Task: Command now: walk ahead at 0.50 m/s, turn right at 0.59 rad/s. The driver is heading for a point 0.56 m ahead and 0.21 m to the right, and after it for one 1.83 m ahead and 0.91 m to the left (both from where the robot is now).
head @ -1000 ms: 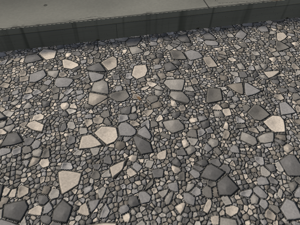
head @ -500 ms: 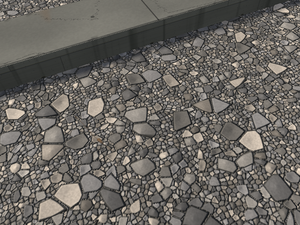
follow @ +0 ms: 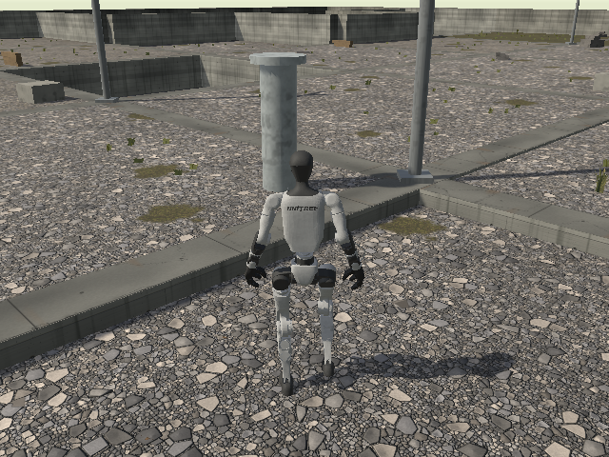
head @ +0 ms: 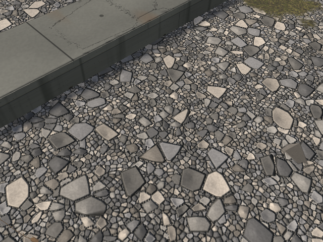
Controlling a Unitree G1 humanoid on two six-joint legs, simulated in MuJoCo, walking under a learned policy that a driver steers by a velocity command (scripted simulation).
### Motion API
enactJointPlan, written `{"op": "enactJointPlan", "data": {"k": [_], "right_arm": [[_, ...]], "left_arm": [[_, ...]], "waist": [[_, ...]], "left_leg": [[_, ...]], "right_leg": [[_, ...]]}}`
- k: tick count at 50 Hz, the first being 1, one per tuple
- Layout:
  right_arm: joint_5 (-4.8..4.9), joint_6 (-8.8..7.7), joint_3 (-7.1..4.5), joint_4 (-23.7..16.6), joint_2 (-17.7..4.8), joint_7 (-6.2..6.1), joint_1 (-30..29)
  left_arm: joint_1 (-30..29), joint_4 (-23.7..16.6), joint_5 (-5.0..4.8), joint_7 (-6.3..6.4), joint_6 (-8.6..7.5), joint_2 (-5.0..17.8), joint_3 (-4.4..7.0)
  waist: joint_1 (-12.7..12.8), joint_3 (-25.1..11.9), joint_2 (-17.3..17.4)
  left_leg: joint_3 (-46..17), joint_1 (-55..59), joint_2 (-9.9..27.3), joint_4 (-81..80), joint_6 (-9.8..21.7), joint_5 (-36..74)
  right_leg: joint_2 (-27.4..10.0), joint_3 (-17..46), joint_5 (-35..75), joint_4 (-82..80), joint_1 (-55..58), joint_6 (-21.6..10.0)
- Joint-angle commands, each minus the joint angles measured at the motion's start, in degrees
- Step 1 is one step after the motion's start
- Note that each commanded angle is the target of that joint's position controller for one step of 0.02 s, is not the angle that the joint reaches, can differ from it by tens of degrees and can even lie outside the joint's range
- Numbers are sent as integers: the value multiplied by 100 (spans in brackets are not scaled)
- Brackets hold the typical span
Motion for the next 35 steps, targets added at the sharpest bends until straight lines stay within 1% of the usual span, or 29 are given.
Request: {"op": "enactJointPlan", "data": {"k": [1, 3, 5, 7, 9, 10, 11, 12, 13, 14, 15, 16, 17, 18, 19, 20, 21, 22, 23, 25, 27, 28, 31, 33, 35], "right_arm": [[12, -113, -130, -184, -562, 14, 92], [9, -106, -137, -117, -578, 19, 134], [13, -106, -161, -50, -668, 4, 238], [15, -86, -192, 40, -777, -23, 404], [14, -16, -213, 144, -865, -53, 569], [9, 27, -224, 184, -933, -71, 612], [3, 75, -240, 219, -1024, -92, 649], [2, 133, -248, 235, -1095, -107, 668], [22, 184, -235, 191, -1112, -110, 609], [-14, 186, -183, 6, -954, -92, 641], [-9, 158, -62, -448, -332, 46, 791], [-60, 134, -172, -568, -883, 37, 8], [32, 73, -145, -683, -791, 58, -313], [38, 22, -103, -605, -713, 45, -224], [-31, 66, -111, -538, -700, 38, -158], [-123, 167, -102, -485, -676, 47, 43], [-164, 265, -107, -460, -650, 67, 128], [-177, 332, -107, -478, -607, 92, 103], [-168, 375, -99, -510, -551, 108, 8], [-159, 406, -92, -653, -507, 117, -436], [-148, 405, -95, -812, -523, 109, -957], [-144, 398, -92, -870, -524, 110, -1158], [-121, 361, -67, -1031, -514, 133, -1661], [-101, 323, -35, -1165, -501, 153, -2011], [-86, 266, 9, -1214, -451, 189, -2143]], "left_arm": [[-299, -484, 2, -107, -22, 40, -48], [-694, -626, -20, -162, -57, -59, -115], [-1113, -773, -21, -217, -79, -123, -171], [-1381, -882, 1, -242, -71, -86, -181], [-1502, -957, 46, -227, -60, -11, -163], [-1458, -960, 67, -201, -56, 28, -143], [-1273, -920, 88, -168, -57, 85, -111], [-814, -798, 99, -129, -83, 176, -55], [77, -512, 131, -63, -133, 310, 41], [1020, -275, 173, 46, -144, 765, 213], [760, -417, 43, 129, -96, 1384, 343], [1078, -476, -92, 183, -41, 1268, 340], [854, -322, -124, 239, -37, 1085, 300], [613, -280, -158, 254, -73, 804, 231], [354, -309, -166, 271, -118, 661, 189], [160, -340, -190, 279, -158, 524, 138], [136, -350, -206, 260, -214, 473, 113], [213, -318, -219, 241, -264, 491, 118], [303, -276, -213, 227, -290, 555, 140], [534, -208, -188, 216, -309, 640, 169], [817, -123, -186, 214, -313, 632, 171], [943, -85, -190, 216, -318, 628, 172], [1280, 18, -187, 244, -334, 646, 177], [1488, 79, -162, 276, -333, 659, 178], [1603, 165, -141, 326, -347, 595, 139]], "waist": [[37, 41, 843], [-18, 102, 826], [-110, 176, 821], [-167, 243, 807], [-177, 253, 799], [-130, 180, 831], [-33, 13, 895], [169, -278, 897], [566, -784, 710], [919, -1458, 100], [412, -1842, -1235], [846, -1851, -275], [667, -1060, -78], [394, -576, 176], [158, -365, 284], [-46, -367, 220], [-124, -421, 168], [-143, -423, 186], [-137, -367, 191], [-15, -166, 174], [167, 16, 123], [245, 43, 95], [440, 44, 50], [562, 75, 23], [613, 87, -42]], "left_leg": [[-725, 265, 1527, -1022, 668, 1748], [-308, 227, 1387, -1020, 578, 1878], [-30, 220, 1385, -1025, 503, 1932], [105, 459, 1498, -965, 447, 2106], [254, 867, 1616, -682, 392, 2729], [373, 1043, 1642, -356, 356, 3542], [482, 1181, 1660, 149, 324, 4449], [566, 1209, 1659, 955, 310, 5044], [702, 785, 1569, 2185, 207, 4784], [732, -394, 1427, 3926, 22, 2918], [412, -2923, 307, 5808, -344, -2137], [-695, -3505, 226, 6169, -325, -1895], [-832, -3724, 531, 5904, -255, -1197], [-817, -3381, 705, 5328, -244, -871], [-856, -3006, 813, 4967, -279, -809], [-880, -2627, 851, 4770, -348, -786], [-865, -2425, 838, 4630, -407, -794], [-817, -2408, 808, 4501, -459, -737], [-786, -2460, 789, 4316, -501, -572], [-758, -2747, 770, 3894, -566, -130], [-787, -3106, 742, 3389, -603, 292], [-810, -3213, 709, 3163, -602, 495], [-852, -3350, 555, 2584, -558, 902], [-833, -3345, 422, 2228, -510, 962], [-696, -3134, 344, 1800, -363, 1076]], "right_leg": [[-251, 9, 601, -389, -645, 85], [-247, -185, 1112, -1131, -464, 85], [-230, -439, 1379, -1839, -172, 19], [-198, -624, 1234, -2263, -18, -87], [-82, -771, 826, -2553, 81, -244], [67, -875, 514, -2667, 281, -350], [272, -981, 174, -2743, 607, -469], [498, -1013, -47, -2885, 1148, -615], [690, -958, 95, -3280, 2296, -797], [-167, 291, -607, -3538, 3777, -1092], [-1827, 3350, -607, -4020, 5285, -1849], [-1859, 3894, -42, -4485, 5223, -1889], [-1668, 2842, 765, -4492, 4654, -1762], [-1388, 2282, 1590, -4563, 3851, -1570], [-1083, 1871, 2043, -4636, 3307, -1397], [-867, 1597, 2291, -4733, 2917, -1334], [-772, 1487, 2448, -4794, 2714, -1338], [-689, 1433, 2501, -4860, 2602, -1367], [-616, 1388, 2341, -4952, 2478, -1368], [-539, 1446, 1909, -5137, 2378, -1325], [-519, 1573, 1711, -5223, 2525, -1262], [-511, 1616, 1721, -5209, 2653, -1220], [-502, 1701, 2034, -5033, 3063, -1132], [-519, 1775, 2417, -4847, 3295, -1110], [-603, 1655, 2817, -4788, 3522, -1024]]}}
